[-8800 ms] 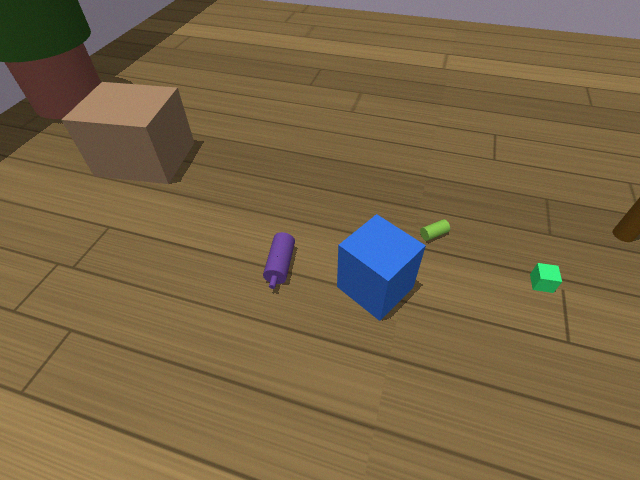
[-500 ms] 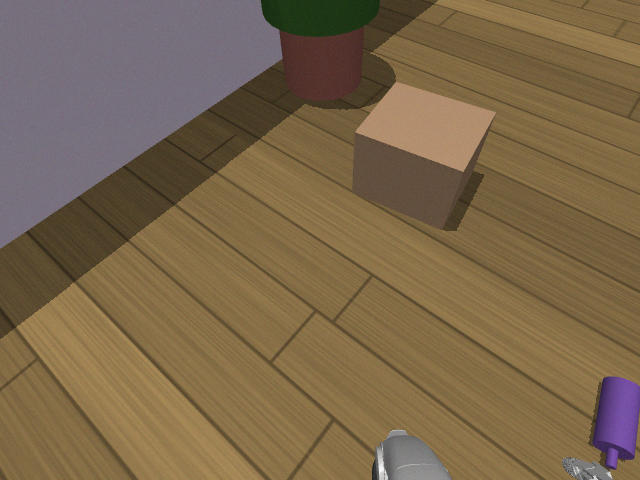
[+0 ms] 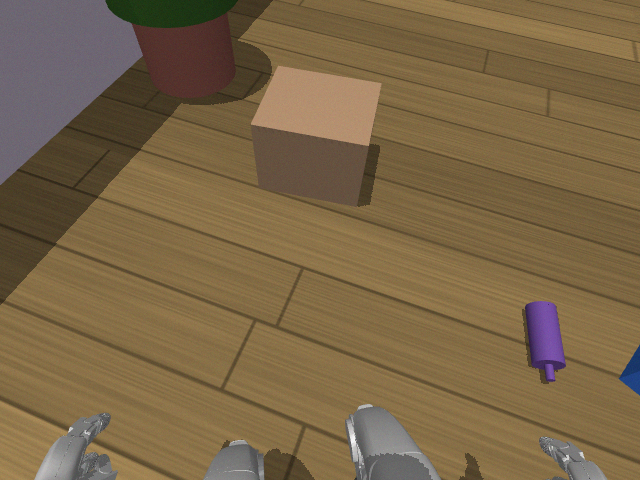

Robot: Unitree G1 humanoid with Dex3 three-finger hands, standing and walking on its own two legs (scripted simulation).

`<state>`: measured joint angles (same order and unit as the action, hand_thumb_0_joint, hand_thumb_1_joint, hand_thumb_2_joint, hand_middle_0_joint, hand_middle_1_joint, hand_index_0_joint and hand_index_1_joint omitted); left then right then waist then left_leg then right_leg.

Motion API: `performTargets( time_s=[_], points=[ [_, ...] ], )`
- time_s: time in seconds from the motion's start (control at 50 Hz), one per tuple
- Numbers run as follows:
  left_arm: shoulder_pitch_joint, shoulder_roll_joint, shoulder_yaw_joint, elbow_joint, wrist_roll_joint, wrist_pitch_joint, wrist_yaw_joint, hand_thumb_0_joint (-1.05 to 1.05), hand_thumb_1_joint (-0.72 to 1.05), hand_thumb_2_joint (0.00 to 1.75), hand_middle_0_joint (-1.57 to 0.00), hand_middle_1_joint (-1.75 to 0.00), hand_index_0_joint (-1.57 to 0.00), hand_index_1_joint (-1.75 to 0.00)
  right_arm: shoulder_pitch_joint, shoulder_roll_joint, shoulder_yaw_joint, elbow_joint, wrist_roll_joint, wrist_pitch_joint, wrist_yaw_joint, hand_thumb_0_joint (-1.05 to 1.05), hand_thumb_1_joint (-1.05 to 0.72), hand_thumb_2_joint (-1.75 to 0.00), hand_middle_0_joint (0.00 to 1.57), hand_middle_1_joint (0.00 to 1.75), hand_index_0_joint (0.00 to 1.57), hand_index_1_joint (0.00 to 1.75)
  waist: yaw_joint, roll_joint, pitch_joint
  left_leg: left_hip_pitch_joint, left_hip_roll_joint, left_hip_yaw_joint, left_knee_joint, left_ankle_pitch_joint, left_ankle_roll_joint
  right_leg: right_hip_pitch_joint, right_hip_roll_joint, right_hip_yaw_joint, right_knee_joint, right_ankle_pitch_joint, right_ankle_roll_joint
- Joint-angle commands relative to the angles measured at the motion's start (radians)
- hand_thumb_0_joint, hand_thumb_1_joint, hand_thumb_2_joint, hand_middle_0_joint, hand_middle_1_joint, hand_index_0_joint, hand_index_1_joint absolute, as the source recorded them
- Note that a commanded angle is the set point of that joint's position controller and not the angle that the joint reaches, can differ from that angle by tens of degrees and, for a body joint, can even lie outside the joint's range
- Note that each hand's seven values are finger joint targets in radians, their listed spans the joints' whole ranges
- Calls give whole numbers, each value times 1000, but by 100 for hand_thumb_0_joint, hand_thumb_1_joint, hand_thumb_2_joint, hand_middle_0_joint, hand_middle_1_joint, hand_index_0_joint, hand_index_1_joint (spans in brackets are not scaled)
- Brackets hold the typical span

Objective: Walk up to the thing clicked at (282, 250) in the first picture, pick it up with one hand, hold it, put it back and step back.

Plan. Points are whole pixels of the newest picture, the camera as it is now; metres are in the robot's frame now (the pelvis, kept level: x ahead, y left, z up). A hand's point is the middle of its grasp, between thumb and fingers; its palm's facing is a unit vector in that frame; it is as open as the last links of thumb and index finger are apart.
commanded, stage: walk up
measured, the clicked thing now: (545, 341) +0.50 -0.71 -0.69
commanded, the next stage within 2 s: none
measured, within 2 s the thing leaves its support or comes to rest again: neither
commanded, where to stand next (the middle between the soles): +0.08 -0.05 m, yaw -23 degrees
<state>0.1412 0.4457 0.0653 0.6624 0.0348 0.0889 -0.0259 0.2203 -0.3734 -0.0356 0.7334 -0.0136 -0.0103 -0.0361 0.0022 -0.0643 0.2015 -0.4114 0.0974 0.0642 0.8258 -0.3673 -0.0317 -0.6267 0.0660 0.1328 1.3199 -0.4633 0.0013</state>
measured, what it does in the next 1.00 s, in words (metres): steps to the right: right foot, then left foot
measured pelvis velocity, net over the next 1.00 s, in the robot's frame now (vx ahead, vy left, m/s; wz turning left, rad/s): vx -0.04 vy -0.11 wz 0.09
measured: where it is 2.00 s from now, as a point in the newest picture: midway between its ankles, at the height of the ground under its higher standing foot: outside the picture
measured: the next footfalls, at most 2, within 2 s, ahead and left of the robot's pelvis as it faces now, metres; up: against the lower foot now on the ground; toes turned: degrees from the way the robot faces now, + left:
right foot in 0.18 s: +0.00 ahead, -0.17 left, +0.00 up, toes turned -8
left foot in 0.44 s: +0.10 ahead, +0.07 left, +0.00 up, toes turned -11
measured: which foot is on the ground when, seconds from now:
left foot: down 0.00-0.20, up 0.22-0.42, down 0.44-0.72, up 0.74-1.00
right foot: up 0.00-0.16, down 0.18-1.00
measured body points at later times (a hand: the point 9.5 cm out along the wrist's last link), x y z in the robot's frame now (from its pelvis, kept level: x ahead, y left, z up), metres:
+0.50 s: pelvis -0.01 -0.03 +0.00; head +0.02 -0.04 +0.45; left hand +0.14 +0.27 -0.11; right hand -0.01 -0.36 -0.10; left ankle +0.06 +0.08 -0.70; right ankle -0.04 -0.16 -0.68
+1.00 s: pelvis -0.04 -0.11 +0.04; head -0.01 -0.12 +0.49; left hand +0.07 +0.20 -0.04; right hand +0.04 -0.44 -0.08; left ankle -0.01 +0.06 -0.64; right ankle -0.04 -0.17 -0.70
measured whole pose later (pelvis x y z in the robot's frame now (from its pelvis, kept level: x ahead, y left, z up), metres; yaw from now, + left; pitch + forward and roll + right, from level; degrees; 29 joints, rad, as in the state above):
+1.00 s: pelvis -0.04 -0.11 +0.04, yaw +5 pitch -3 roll +2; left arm 0.15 0.36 0.06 0.74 0.04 -0.01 -0.02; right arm 0.30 -0.45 -0.07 0.83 -0.02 0.06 0.04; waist 0.01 0.00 0.13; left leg -0.47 0.05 0.02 0.95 -0.26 -0.01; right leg -0.16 -0.06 -0.22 0.50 -0.29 -0.07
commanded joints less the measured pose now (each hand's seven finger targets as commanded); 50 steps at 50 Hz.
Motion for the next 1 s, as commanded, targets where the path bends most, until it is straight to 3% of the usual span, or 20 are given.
performTargets(
  time_s=[0.0, 0.06, 0.14, 0.16, 0.18, 0.2, 0.24, 0.38, 0.4, 0.42, 0.44, 0.46, 0.56, 0.6, 0.66, 0.7, 0.72, 0.78, 0.84, 0.98],
  points=[
    [68, 162, 87, -72, -17, -28, -44, 0, 90, 90, -20, -30, -20, -30, 71, -370, -131, -59, -12, -47, -34, 0, -90, -90, 20, 30, 20, 30, -14, 282, -249, 205, 232, -189, -309, 303, 235, 18, -90, -27, -162, -11, 13],
    [24, 150, 87, -71, -15, -40, -50, 0, 90, 90, -20, -30, -20, -30, 138, -400, -137, -49, -19, -54, -25, 0, -90, -90, 20, 30, 20, 30, -48, 292, -298, 293, 277, -148, -245, 404, 262, 70, -99, -98, -360, -111, 10],
    [220, 166, 102, 58, -13, -70, -22, 0, 90, 90, -20, -30, -20, -30, 62, -358, -109, -72, -9, -34, -1, 0, -90, -90, 20, 30, 20, 30, 41, 220, -299, 87, 179, 12, -24, 289, 165, 412, -5, -241, -770, 111, -27],
    [302, 225, 126, 85, 0, -83, -11, 0, 90, 90, -20, -30, -20, -30, 77, -292, -83, -76, -6, -28, 5, 0, -90, -90, 20, 30, 20, 30, 91, 60, -307, -89, 129, 48, 193, 163, 116, 574, -70, -80, -819, 99, -63],
    [271, 348, 141, 44, 8, -90, -1, 0, 90, 90, -20, -30, -20, -30, -13, -211, -55, -128, 13, -32, 1, 0, -90, -90, 20, 30, 20, 30, 107, -278, -238, -392, -63, 59, 303, -209, 43, 550, -300, 453, -926, 105, -206],
    [196, 379, 137, 17, 5, -84, 0, 0, 90, 90, -20, -30, -20, -30, -94, -293, -81, -123, 7, -28, -23, 0, -90, -90, 20, 30, 20, 30, 91, -189, -181, -318, 17, -51, 326, -294, 33, 358, -407, 574, -961, 71, -317],
    [140, 277, 104, 25, -13, -89, 12, 0, 90, 90, -20, -30, -20, -30, 5, -298, -76, -32, 21, -41, -6, 0, -90, -90, 20, 30, 20, 30, 28, -63, -159, -303, 26, -83, 268, -183, 42, 439, -276, 322, -816, 223, -257],
    [70, 225, 50, 35, -32, -102, 31, 0, 90, 90, -20, -30, -20, -30, 134, -260, -75, 47, 0, -53, 16, 0, -90, -90, 20, 30, 20, 30, -64, -60, -195, 205, -87, -10, -126, 68, 80, 117, -198, 163, -651, 401, -166],
    [80, 174, 34, 32, -37, -102, 35, 0, 90, 90, -20, -30, -20, -30, 159, -278, -80, 48, -12, -58, 14, 0, -90, -90, 20, 30, 20, 30, -78, 9, -204, 256, -29, -134, -270, 31, 101, 79, -151, 116, -545, 351, -115],
    [120, 101, 12, 32, -44, -103, 38, 0, 90, 90, -20, -30, -20, -30, 146, -360, -97, 37, -27, -62, 14, 0, -90, -90, 20, 30, 20, 30, -63, 241, -206, 296, 188, -483, -438, -12, 156, -29, -6, 46, -341, 130, -37],
    [151, 180, 27, 66, -44, -98, 56, 0, 90, 90, -20, -30, -20, -30, 98, -400, -101, 23, -8, -60, 20, 0, -90, -90, 20, 30, 20, 30, -46, 220, -196, 174, 364, -640, -513, -84, 263, 35, 6, 21, -242, -133, -22],
    [161, 220, 34, 91, -36, -101, 61, 0, 90, 90, -20, -30, -20, -30, 43, -401, -107, 19, -8, -57, 27, 0, -90, -90, 20, 30, 20, 30, -20, 180, -151, 85, 378, -648, -524, -161, 316, 78, -24, 31, -191, -146, -26],
    [201, 178, 48, 163, -33, -121, 22, 0, 90, 90, -20, -30, -20, -30, -29, -345, -83, 31, -21, -40, 37, 0, -90, -90, 20, 30, 20, 30, 0, 292, -144, 20, 187, -258, -443, -150, 218, 243, -57, -125, -450, -30, -21],
    [-65, 129, 64, 23, -9, -114, 15, 0, 90, 90, -20, -30, -20, -30, 117, -326, -83, 22, -26, 1, 39, 0, -90, -90, 20, 30, 20, 30, -45, 271, -88, 32, 120, -532, -438, 482, 214, 261, 34, -126, -562, -122, -17],
    [126, 118, 62, 67, -22, -111, 31, 0, 90, 90, -20, -30, -20, -30, -5, -283, -79, -35, 4, 4, 33, 0, -90, -90, 20, 30, 20, 30, 80, 208, -320, 94, 61, -372, -245, 507, 150, 483, -24, -109, -802, 161, -49],
    [110, 287, 111, 52, 7, -100, 33, 0, 90, 90, -20, -30, -20, -30, -6, -189, -54, -55, 9, 15, 17, 0, -90, -90, 20, 30, 20, 30, 118, -263, -283, -317, -135, -75, 86, -131, 31, 602, -491, 375, -1043, -14, -186],
    [9, 283, 104, 11, 8, -97, 30, 0, 90, 90, -20, -30, -20, -30, 31, -261, -81, -30, -9, 24, 5, 0, -90, -90, 20, 30, 20, 30, 84, -202, -225, -294, -67, -128, 222, -166, 31, 505, -558, 398, -1055, -42, -245],
    [-61, 171, 56, 11, 1, -118, 39, 0, 90, 90, -20, -30, -20, -30, 87, -223, -81, 30, 1, 25, 35, 0, -90, -90, 20, 30, 20, 30, 14, -72, -128, -237, -69, -131, 232, 0, 35, 465, -367, 89, -1025, 233, -93],
    [-16, 155, 68, 15, -2, -129, 38, 0, 90, 90, -20, -30, -20, -30, 159, -204, -71, 55, -4, 31, 59, 0, -90, -90, 20, 30, 20, 30, 29, -101, -203, -242, -75, -67, 228, 78, 25, 650, -322, -77, -949, 579, -56],
    [28, 177, 83, -5, 7, -123, 18, 0, 90, 90, -20, -30, -20, -30, 49, -220, -86, -17, -13, 46, 84, 0, -90, -90, 20, 30, 20, 30, 68, -70, -135, -190, -12, -29, 62, 109, 21, 602, -394, -141, -1039, 343, -84]
  ],
)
